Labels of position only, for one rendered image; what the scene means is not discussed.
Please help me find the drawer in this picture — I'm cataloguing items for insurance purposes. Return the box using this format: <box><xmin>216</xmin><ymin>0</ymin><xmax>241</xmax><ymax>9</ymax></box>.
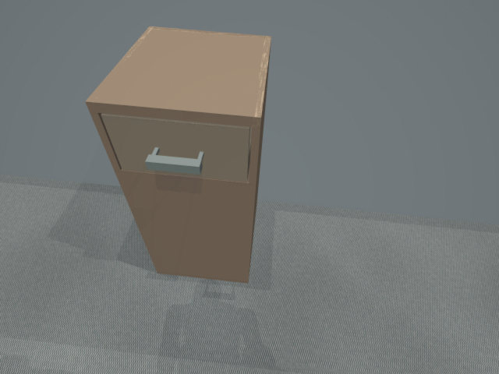
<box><xmin>101</xmin><ymin>113</ymin><xmax>252</xmax><ymax>182</ymax></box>

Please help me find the handle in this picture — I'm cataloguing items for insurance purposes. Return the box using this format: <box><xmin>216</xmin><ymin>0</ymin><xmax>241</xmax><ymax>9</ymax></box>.
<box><xmin>145</xmin><ymin>147</ymin><xmax>204</xmax><ymax>175</ymax></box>

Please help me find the cabinet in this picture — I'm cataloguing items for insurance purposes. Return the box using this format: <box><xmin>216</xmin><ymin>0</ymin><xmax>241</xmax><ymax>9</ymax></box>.
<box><xmin>85</xmin><ymin>26</ymin><xmax>271</xmax><ymax>284</ymax></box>

